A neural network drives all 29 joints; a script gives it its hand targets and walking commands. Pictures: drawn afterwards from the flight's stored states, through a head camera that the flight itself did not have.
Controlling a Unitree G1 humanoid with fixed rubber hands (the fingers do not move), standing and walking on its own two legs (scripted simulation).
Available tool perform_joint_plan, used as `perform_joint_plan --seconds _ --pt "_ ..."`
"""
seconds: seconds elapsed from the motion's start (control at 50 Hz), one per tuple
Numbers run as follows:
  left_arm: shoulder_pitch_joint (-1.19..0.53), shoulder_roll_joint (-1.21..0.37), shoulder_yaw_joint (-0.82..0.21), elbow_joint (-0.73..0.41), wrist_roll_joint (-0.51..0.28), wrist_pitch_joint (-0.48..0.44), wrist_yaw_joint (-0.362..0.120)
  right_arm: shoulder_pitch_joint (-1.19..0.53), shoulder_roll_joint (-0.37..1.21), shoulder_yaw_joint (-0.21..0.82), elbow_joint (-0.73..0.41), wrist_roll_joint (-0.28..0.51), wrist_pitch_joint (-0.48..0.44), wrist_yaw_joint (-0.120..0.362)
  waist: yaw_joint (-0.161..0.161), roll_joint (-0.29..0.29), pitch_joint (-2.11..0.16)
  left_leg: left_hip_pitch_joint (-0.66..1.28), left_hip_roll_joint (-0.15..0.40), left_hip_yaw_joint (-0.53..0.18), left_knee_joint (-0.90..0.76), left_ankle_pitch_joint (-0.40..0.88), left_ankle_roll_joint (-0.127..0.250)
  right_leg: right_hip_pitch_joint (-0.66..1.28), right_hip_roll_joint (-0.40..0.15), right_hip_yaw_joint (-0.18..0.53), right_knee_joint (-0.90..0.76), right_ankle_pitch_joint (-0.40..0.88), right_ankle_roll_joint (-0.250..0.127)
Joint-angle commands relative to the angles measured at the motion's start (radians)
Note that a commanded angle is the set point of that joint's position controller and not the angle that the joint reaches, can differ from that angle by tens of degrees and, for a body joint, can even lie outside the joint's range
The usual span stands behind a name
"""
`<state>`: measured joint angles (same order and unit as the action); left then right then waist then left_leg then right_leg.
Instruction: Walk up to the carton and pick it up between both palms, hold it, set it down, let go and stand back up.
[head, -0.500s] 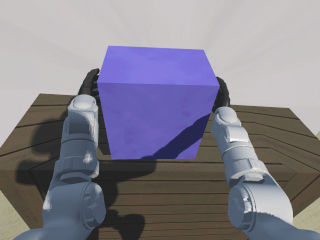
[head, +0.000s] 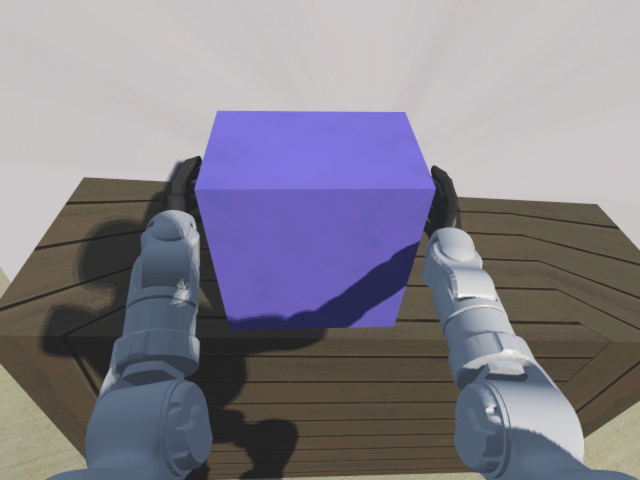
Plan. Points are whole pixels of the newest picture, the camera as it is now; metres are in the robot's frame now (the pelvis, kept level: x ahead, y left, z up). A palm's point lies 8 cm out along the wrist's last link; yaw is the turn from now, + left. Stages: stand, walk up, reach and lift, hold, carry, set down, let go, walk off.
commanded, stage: set down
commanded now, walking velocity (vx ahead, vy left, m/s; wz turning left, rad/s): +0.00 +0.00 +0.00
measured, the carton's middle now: (312, 227) +0.44 +0.04 +0.11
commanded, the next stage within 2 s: none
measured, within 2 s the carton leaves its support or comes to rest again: rests again in 0.86 s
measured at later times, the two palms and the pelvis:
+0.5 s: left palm (182, 235) +0.38 +0.20 +0.12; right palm (437, 245) +0.40 -0.13 +0.13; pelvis +0.00 +0.00 +0.00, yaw -1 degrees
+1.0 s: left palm (188, 238) +0.39 +0.20 +0.11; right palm (439, 253) +0.40 -0.14 +0.11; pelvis +0.00 +0.00 +0.00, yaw -1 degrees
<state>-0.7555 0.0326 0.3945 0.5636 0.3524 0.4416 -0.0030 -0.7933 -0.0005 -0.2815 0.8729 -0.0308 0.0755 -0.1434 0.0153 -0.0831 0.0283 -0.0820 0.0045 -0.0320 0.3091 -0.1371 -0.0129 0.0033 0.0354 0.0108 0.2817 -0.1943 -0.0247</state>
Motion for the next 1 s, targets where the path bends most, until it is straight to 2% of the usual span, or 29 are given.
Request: perform_joint_plan --seconds 0.0,0.04,0.14,0.18,0.26,0.32,0.38,0.42,0.52,0.6,0.68,0.74,0.78,0.86,0.98 --pt "-0.719 -0.521 -0.356 -0.111 -0.142 -0.094 -0.161 -0.763 0.465 0.271 -0.183 0.01 -0.065 0.173 -0.014 0.129 -0.511 0.274 -0.026 0.113 0.034 0.387 -0.035 -0.016 0.006 -0.101 -0.03 0.264 0.076" --pt "-0.691 -0.527 -0.354 -0.106 -0.137 -0.098 -0.163 -0.742 0.462 0.266 -0.178 0.002 -0.069 0.172 -0.018 0.131 -0.508 0.288 -0.025 0.114 0.039 0.408 -0.041 -0.015 0.007 -0.104 -0.03 0.284 0.076" --pt "-0.667 -0.508 -0.322 -0.103 -0.12 -0.115 -0.166 -0.713 0.471 0.272 -0.167 -0.012 -0.076 0.177 0.003 0.115 -0.49 0.258 -0.027 0.12 0.031 0.411 -0.035 0.003 0.002 -0.1 -0.023 0.308 0.084" --pt "-0.653 -0.511 -0.326 -0.103 -0.119 -0.119 -0.168 -0.701 0.473 0.273 -0.171 -0.017 -0.081 0.179 -0.001 0.108 -0.491 0.252 -0.028 0.122 0.026 0.404 -0.032 0.014 0.003 -0.1 -0.024 0.303 0.083" --pt "-0.659 -0.52 -0.349 -0.111 -0.134 -0.142 -0.16 -0.693 0.479 0.268 -0.175 -0.027 -0.101 0.184 0.002 0.123 -0.512 0.265 -0.022 0.123 0.039 0.437 -0.039 -0.008 0.006 -0.102 -0.02 0.314 0.076" --pt "-0.657 -0.53 -0.352 -0.12 -0.131 -0.158 -0.154 -0.701 0.488 0.276 -0.193 -0.034 -0.114 0.188 0.017 0.13 -0.545 0.263 -0.021 0.126 0.043 0.448 -0.039 -0.006 0.007 -0.102 -0.015 0.319 0.074" --pt "-0.607 -0.518 -0.33 -0.091 -0.115 -0.154 -0.16 -0.659 0.475 0.267 -0.16 -0.049 -0.113 0.186 0.01 0.11 -0.482 0.252 -0.021 0.131 0.031 0.424 -0.033 0.006 0.002 -0.099 -0.023 0.314 0.078" --pt "-0.609 -0.507 -0.32 -0.085 -0.112 -0.155 -0.165 -0.656 0.478 0.26 -0.162 -0.06 -0.115 0.186 0.017 0.096 -0.475 0.219 -0.023 0.136 0.017 0.383 -0.024 0.01 -0.004 -0.096 -0.027 0.294 0.083" --pt "-0.625 -0.523 -0.334 -0.109 -0.12 -0.192 -0.152 -0.667 0.498 0.273 -0.19 -0.071 -0.144 0.196 0.033 0.107 -0.549 0.227 -0.02 0.139 0.033 0.44 -0.03 0.014 -0.001 -0.1 -0.01 0.345 0.078" --pt "-0.605 -0.519 -0.315 -0.067 -0.105 -0.2 -0.156 -0.633 0.489 0.232 -0.143 -0.104 -0.146 0.202 0.029 0.097 -0.502 0.222 -0.015 0.144 0.007 0.364 -0.023 -0.011 -0.001 -0.102 -0.029 0.259 0.075" --pt "-0.587 -0.504 -0.287 -0.026 -0.094 -0.207 -0.157 -0.63 0.483 0.203 -0.13 -0.129 -0.155 0.207 0.04 0.085 -0.47 0.19 -0.016 0.154 -0.003 0.329 -0.016 -0.007 -0.008 -0.099 -0.037 0.231 0.076" --pt "-0.576 -0.512 -0.278 -0.017 -0.083 -0.214 -0.159 -0.614 0.48 0.172 -0.118 -0.152 -0.161 0.211 0.036 0.098 -0.449 0.179 -0.015 0.157 -0.012 0.317 -0.021 -0.008 -0.007 -0.103 -0.036 0.214 0.074" --pt "-0.554 -0.504 -0.259 -0.001 -0.068 -0.212 -0.159 -0.598 0.478 0.16 -0.102 -0.159 -0.16 0.215 0.044 0.1 -0.417 0.169 -0.014 0.16 -0.019 0.297 -0.018 -0.016 -0.007 -0.104 -0.043 0.176 0.071" --pt "-0.529 -0.497 -0.234 0.001 -0.051 -0.219 -0.158 -0.582 0.484 0.154 -0.106 -0.174 -0.166 0.223 0.06 0.091 -0.427 0.154 -0.014 0.168 -0.023 0.302 -0.007 -0.009 -0.009 -0.102 -0.042 0.178 0.072" --pt "-0.485 -0.497 -0.233 0.012 -0.04 -0.236 -0.154 -0.543 0.484 0.154 -0.109 -0.196 -0.178 0.228 0.061 0.088 -0.417 0.161 -0.013 0.172 -0.018 0.322 -0.007 -0.01 -0.005 -0.103 -0.035 0.196 0.071"
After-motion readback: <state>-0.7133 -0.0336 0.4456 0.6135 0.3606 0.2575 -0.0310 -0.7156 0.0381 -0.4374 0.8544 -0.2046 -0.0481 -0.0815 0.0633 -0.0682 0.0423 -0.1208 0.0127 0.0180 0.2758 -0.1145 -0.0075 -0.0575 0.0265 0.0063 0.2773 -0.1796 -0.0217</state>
